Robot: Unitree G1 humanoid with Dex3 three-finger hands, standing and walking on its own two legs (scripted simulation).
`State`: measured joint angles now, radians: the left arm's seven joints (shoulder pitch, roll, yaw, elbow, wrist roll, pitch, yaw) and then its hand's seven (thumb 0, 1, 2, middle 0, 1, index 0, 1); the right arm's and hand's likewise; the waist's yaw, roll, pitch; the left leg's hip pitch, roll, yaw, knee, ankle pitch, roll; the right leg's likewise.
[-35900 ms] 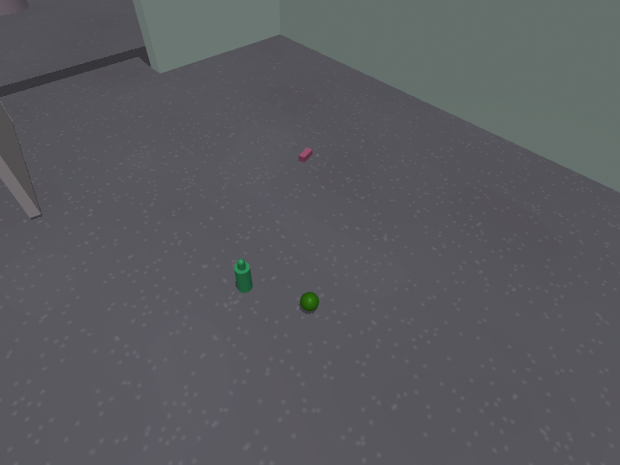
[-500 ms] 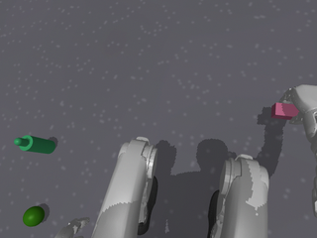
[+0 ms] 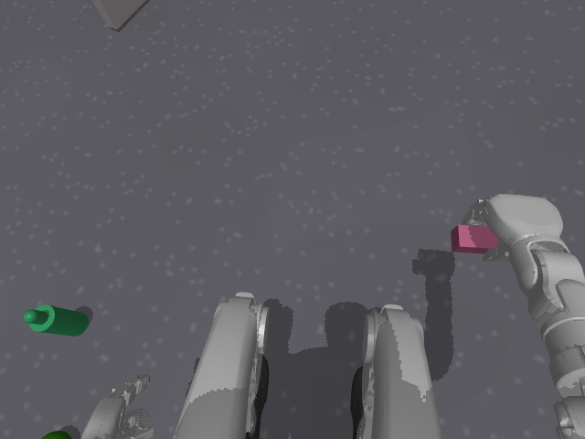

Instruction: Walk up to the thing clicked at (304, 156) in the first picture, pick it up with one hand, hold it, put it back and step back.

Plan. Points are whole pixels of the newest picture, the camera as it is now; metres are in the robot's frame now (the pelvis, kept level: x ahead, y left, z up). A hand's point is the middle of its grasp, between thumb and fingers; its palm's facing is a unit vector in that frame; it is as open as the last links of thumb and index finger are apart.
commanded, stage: lift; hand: right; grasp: from above
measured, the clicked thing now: (483, 240) +0.42 -0.26 -0.13
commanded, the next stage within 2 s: hold in 0.94 s
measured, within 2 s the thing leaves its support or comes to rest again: neither
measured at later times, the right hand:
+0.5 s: hand (579, 224) +0.35 -0.24 +0.10, palm faces -0.45 +0.08 -0.89, open 6.4 cm
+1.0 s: hand out of the picture +0.37 -0.23 +0.19, palm faces -0.46 +0.08 -0.88, open 6.4 cm
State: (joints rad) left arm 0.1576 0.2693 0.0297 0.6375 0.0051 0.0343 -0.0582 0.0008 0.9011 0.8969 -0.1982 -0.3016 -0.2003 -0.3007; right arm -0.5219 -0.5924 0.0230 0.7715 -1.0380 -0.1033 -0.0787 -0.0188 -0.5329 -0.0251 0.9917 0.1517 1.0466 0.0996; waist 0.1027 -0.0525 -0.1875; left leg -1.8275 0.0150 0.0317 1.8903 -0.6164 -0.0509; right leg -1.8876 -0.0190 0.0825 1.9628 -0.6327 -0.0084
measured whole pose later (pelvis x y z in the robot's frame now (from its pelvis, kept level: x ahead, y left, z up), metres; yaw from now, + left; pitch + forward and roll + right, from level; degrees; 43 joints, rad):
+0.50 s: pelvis +0.03 +0.00 +0.18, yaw -2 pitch +18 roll +2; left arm 0.21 0.24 0.03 0.69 -0.04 -0.01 0.05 0.00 0.90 0.90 -0.20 -0.30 -0.20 -0.30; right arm -0.31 -0.46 0.13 0.70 -1.01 -0.05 -0.07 -0.02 -0.53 -0.02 1.01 0.14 1.06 0.09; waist 0.07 -0.05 -0.16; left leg -1.10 0.01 0.01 1.26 -0.49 -0.03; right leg -1.13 -0.04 0.03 1.32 -0.51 0.00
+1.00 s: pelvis +0.06 +0.00 +0.26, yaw -1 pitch +10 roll +1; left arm 0.26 0.24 0.04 0.71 -0.04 -0.01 0.05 0.00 0.90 0.90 -0.20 -0.30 -0.20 -0.30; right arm -0.30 -0.40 0.18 0.79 -1.00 -0.02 -0.09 -0.02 -0.54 0.00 1.03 0.09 1.08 0.04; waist 0.05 -0.04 -0.08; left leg -0.66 0.01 -0.02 0.84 -0.35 -0.04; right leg -0.66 -0.04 -0.02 0.87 -0.38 0.00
